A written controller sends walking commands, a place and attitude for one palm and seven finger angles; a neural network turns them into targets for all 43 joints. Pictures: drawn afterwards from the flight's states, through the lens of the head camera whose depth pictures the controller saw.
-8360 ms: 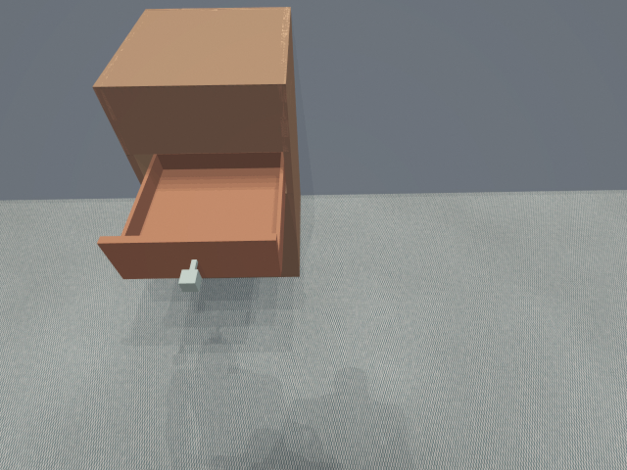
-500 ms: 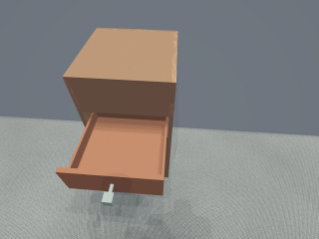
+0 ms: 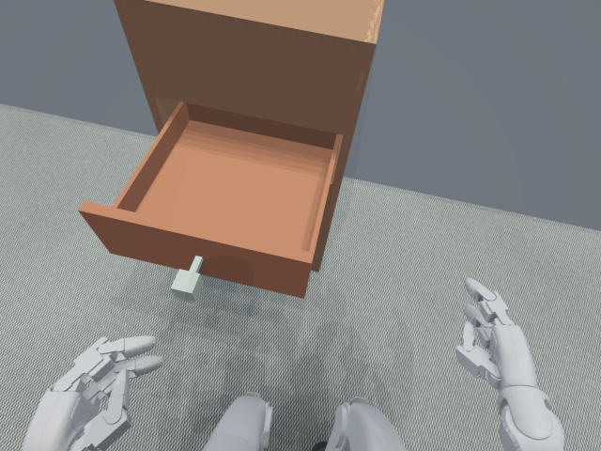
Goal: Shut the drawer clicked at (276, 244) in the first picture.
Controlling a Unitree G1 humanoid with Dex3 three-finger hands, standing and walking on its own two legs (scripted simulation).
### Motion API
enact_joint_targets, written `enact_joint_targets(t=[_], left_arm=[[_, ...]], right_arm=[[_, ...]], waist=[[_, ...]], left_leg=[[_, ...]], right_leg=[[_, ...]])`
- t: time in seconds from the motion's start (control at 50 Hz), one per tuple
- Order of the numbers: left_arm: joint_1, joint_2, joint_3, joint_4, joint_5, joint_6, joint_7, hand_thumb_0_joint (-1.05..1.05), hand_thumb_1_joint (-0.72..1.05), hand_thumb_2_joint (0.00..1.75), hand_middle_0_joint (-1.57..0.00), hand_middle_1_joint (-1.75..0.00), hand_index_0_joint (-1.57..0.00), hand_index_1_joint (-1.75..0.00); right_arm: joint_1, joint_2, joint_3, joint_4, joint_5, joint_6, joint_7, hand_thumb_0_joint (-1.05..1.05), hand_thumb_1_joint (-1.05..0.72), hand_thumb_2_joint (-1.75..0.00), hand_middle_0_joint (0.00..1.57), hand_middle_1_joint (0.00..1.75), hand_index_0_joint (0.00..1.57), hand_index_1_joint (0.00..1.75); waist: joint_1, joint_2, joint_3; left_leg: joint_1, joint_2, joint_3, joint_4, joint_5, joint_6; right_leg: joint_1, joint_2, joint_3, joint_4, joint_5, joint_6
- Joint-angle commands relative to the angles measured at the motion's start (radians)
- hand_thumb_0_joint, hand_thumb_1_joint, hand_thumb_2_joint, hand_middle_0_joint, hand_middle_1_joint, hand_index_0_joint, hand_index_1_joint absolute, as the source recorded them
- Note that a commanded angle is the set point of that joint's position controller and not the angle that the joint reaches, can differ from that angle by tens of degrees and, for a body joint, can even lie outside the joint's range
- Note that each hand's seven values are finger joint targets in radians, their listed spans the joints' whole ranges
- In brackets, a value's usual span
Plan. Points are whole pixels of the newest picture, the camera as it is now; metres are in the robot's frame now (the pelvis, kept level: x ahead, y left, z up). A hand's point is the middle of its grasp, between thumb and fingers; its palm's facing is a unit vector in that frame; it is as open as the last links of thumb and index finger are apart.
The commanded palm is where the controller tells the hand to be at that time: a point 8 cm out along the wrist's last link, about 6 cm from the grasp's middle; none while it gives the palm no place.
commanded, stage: raise the hand and make a fist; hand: left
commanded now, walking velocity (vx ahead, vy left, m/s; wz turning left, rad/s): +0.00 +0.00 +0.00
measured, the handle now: (191, 275) +0.37 +0.23 -0.11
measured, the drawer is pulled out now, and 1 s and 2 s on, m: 0.30 0.30 0.30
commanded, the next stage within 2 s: bring the fist close to the handle in 1.38 s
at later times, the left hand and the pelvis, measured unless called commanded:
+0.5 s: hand (135, 388) +0.18 +0.21 +0.01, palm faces -0.04 -1.00 -0.09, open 3.2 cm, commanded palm +0.15 +0.27 +0.01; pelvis -0.03 +0.00 -0.02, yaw +0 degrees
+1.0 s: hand (148, 384) +0.19 +0.21 -0.01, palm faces -0.10 -1.00 +0.00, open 3.2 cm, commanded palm +0.16 +0.26 -0.01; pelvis -0.02 +0.03 -0.04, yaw +0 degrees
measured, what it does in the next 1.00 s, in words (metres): stands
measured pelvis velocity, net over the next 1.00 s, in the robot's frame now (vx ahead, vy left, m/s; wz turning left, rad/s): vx -0.02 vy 0.03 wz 0.00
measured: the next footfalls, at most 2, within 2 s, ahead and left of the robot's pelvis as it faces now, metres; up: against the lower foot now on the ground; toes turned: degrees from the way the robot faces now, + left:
none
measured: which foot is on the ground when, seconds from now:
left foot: down 0.00-1.00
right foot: down 0.00-1.00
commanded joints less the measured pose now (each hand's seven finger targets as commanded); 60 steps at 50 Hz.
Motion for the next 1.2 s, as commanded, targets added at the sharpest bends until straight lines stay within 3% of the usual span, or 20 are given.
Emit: enact_joint_targets(t=[0.0,0.02,0.08,0.12,0.14,0.16,0.2,0.26,0.34,0.42,0.48,0.54,0.62,0.68,0.72,0.82,0.86,0.94,1.04,1.18], left_arm=[[-0.278,0.121,-0.01,-0.446,-0.053,-0.152,-0.034,0.0,0.9,0.9,-0.74,-0.88,-0.74,-0.88],[-0.307,0.116,-0.046,-0.431,-0.049,-0.128,-0.063,0.0,0.9,0.9,-0.76,-0.91,-0.76,-0.91],[-0.249,0.185,-0.009,-0.272,-0.026,0.022,-0.135,0.0,0.9,0.9,-0.82,-0.97,-0.82,-0.97],[-0.174,0.226,0.079,-0.131,-0.04,0.156,-0.164,0.0,0.9,0.9,-0.86,-1.01,-0.86,-1.01],[-0.141,0.216,0.099,-0.149,-0.064,0.21,-0.172,0.0,0.9,0.9,-0.88,-1.04,-0.88,-1.04],[-0.153,0.258,0.158,-0.196,-0.085,0.25,-0.159,0.0,0.9,0.9,-0.9,-1.06,-0.9,-1.06],[-0.134,0.257,0.222,-0.244,-0.122,0.294,-0.103,0.0,0.9,0.9,-0.94,-1.1,-0.94,-1.1],[-0.078,0.22,0.253,-0.269,-0.131,0.248,0.001,0.0,0.9,0.9,-1.0,-1.17,-1.0,-1.17],[-0.116,0.188,0.174,-0.205,-0.065,0.127,0.038,0.0,0.9,0.9,-1.08,-1.25,-1.08,-1.25],[-0.17,0.151,0.055,-0.105,-0.048,0.058,-0.048,0.0,0.9,0.9,-1.16,-1.34,-1.16,-1.34],[-0.206,0.196,0.08,-0.154,-0.082,0.021,-0.094,0.0,0.9,0.9,-1.22,-1.4,-1.22,-1.4],[-0.218,0.253,0.138,-0.261,-0.098,-0.003,-0.067,0.0,0.9,0.9,-1.28,-1.47,-1.28,-1.47],[-0.133,0.215,0.119,-0.281,-0.069,0.023,0.006,0.0,0.9,0.9,-1.36,-1.56,-1.36,-1.56],[-0.115,0.153,0.04,-0.237,-0.032,0.083,0.024,0.0,0.9,0.9,-1.4,-1.6,-1.4,-1.6],[-0.124,0.151,0.024,-0.194,-0.015,0.123,0.018,0.0,0.9,0.9,-1.4,-1.6,-1.4,-1.6],[-0.156,0.138,-0.027,-0.315,-0.013,0.137,0.012,0.0,0.9,0.9,-1.4,-1.6,-1.4,-1.6],[-0.135,0.149,-0.002,-0.354,-0.013,0.121,0.032,0.0,0.9,0.9,-1.4,-1.6,-1.4,-1.6],[-0.129,0.11,-0.048,-0.379,0.015,0.091,0.081,0.0,0.9,0.9,-1.4,-1.6,-1.4,-1.6],[-0.046,0.096,-0.086,-0.416,0.047,0.116,0.091,0.0,0.9,0.9,-1.4,-1.6,-1.4,-1.6],[0.031,0.107,-0.05,-0.482,0.03,0.144,0.115,0.0,0.9,0.9,-1.4,-1.6,-1.4,-1.6]], right_arm=[[0.06,-0.093,0.005,-0.08,0.007,-0.074,-0.043,0.0,-0.9,-0.9,0.2,0.3,0.2,0.3],[0.06,-0.103,0.016,-0.065,0.011,-0.08,-0.052,0.0,-0.9,-0.9,0.2,0.3,0.2,0.3],[0.086,-0.116,0.014,-0.035,0.034,-0.075,-0.07,0.0,-0.9,-0.9,0.2,0.3,0.2,0.3],[0.063,-0.113,0.013,-0.035,0.054,-0.049,-0.078,0.0,-0.9,-0.9,0.2,0.3,0.2,0.3],[0.045,-0.103,0.016,-0.062,0.06,-0.034,-0.077,0.0,-0.9,-0.9,0.2,0.3,0.2,0.3],[0.02,-0.099,0.014,-0.081,0.063,-0.022,-0.078,0.0,-0.9,-0.9,0.2,0.3,0.2,0.3],[0.002,-0.069,0.016,-0.097,0.06,-0.008,-0.075,0.0,-0.9,-0.9,0.2,0.3,0.2,0.3],[0.015,-0.03,0.01,-0.072,0.048,-0.002,-0.06,0.0,-0.9,-0.9,0.2,0.3,0.2,0.3],[0.032,-0.034,-0.001,-0.031,0.042,-0.013,-0.054,0.0,-0.9,-0.9,0.2,0.3,0.2,0.3],[0.049,-0.079,0.0,-0.029,0.055,-0.037,-0.065,0.0,-0.9,-0.9,0.2,0.3,0.2,0.3],[0.086,-0.106,-0.001,-0.036,0.058,-0.065,-0.08,0.0,-0.9,-0.9,0.2,0.3,0.2,0.3],[0.089,-0.11,0.003,-0.038,0.044,-0.074,-0.081,0.0,-0.9,-0.9,0.2,0.3,0.2,0.3],[0.063,-0.096,0.005,-0.049,0.034,-0.051,-0.066,0.0,-0.9,-0.9,0.2,0.3,0.2,0.3],[0.052,-0.099,0.01,-0.07,0.035,-0.023,-0.056,0.0,-0.9,-0.9,0.2,0.3,0.2,0.3],[0.05,-0.107,0.014,-0.078,0.039,-0.001,-0.059,0.0,-0.9,-0.9,0.2,0.3,0.2,0.3],[0.053,-0.116,0.025,-0.121,0.034,0.008,-0.06,0.0,-0.9,-0.9,0.2,0.3,0.2,0.3],[0.066,-0.112,0.023,-0.125,0.027,0.012,-0.057,0.0,-0.9,-0.9,0.2,0.3,0.2,0.3],[0.065,-0.108,0.026,-0.125,0.015,0.023,-0.047,0.0,-0.9,-0.9,0.2,0.3,0.2,0.3],[0.064,-0.119,0.018,-0.154,0.019,0.051,-0.034,0.0,-0.9,-0.9,0.2,0.3,0.2,0.3],[0.068,-0.104,0.007,-0.175,0.027,0.086,-0.035,0.0,-0.9,-0.9,0.2,0.3,0.2,0.3]], waist=[[-0.103,0.172,-0.21],[-0.127,0.173,-0.202],[-0.128,0.113,-0.227],[-0.089,0.027,-0.256],[-0.059,0.017,-0.307],[-0.033,0.014,-0.356],[-0.001,0.031,-0.391],[0.021,0.039,-0.384],[-0.031,0.022,-0.267],[-0.103,-0.017,-0.152],[-0.087,0.048,-0.233],[-0.051,0.132,-0.325],[-0.028,0.18,-0.315],[-0.055,0.151,-0.254],[-0.072,0.093,-0.221],[-0.066,0.133,-0.262],[-0.054,0.129,-0.298],[-0.055,0.162,-0.3],[-0.051,0.164,-0.344],[-0.037,0.123,-0.367]], left_leg=[[-0.017,0.012,-0.069,-0.091,0.155,0.016],[-0.018,0.016,-0.074,-0.078,0.164,0.024],[-0.085,0.013,-0.072,-0.061,0.176,0.027],[-0.134,0.007,-0.066,-0.065,0.19,0.027],[-0.144,-0.004,-0.057,-0.075,0.198,0.023],[-0.141,-0.009,-0.056,-0.081,0.216,0.02],[-0.145,-0.012,-0.056,-0.087,0.24,0.009],[-0.158,-0.004,-0.066,-0.098,0.273,-0.009],[-0.212,0.001,-0.06,-0.093,0.196,-0.007],[-0.247,-0.003,-0.058,-0.064,0.084,0.012],[-0.201,-0.007,-0.056,-0.061,0.089,0.019],[-0.129,-0.009,-0.064,-0.08,0.144,0.017],[-0.093,-0.01,-0.075,-0.11,0.192,0.011],[-0.105,-0.012,-0.086,-0.123,0.148,0.009],[-0.127,-0.006,-0.097,-0.124,0.118,0.012],[-0.07,-0.007,-0.123,-0.135,0.131,0.001],[-0.042,-0.005,-0.136,-0.136,0.179,-0.013],[-0.019,-0.002,-0.157,-0.126,0.238,-0.041],[0.018,0.011,-0.186,-0.132,0.297,-0.06],[0.007,0.009,-0.173,-0.12,0.367,-0.062]], right_leg=[[0.146,0.006,0.239,-0.225,-0.069,0.045],[0.134,0.009,0.235,-0.225,-0.05,0.046],[0.196,-0.004,0.239,-0.241,-0.015,0.06],[0.271,-0.011,0.255,-0.26,-0.022,0.071],[0.335,-0.025,0.267,-0.27,-0.022,0.081],[0.39,-0.036,0.278,-0.272,-0.01,0.087],[0.444,-0.052,0.294,-0.277,0.017,0.096],[0.442,-0.051,0.283,-0.244,0.103,0.092],[0.32,-0.045,0.281,-0.251,-0.037,0.09],[0.16,-0.039,0.277,-0.275,-0.246,0.077],[0.163,-0.031,0.263,-0.247,-0.232,0.068],[0.178,-0.017,0.226,-0.189,-0.138,0.058],[0.147,-0.004,0.163,-0.133,-0.05,0.048],[0.088,-0.004,0.136,-0.13,-0.059,0.055],[0.062,0.002,0.129,-0.129,-0.08,0.056],[0.022,0.008,0.095,-0.079,-0.026,0.05],[0.017,0.011,0.079,-0.053,0.012,0.048],[-0.058,0.011,0.058,0.009,0.043,0.044],[-0.082,0.005,0.053,0.036,0.057,0.045],[-0.029,0.01,0.052,0.028,0.089,0.047]])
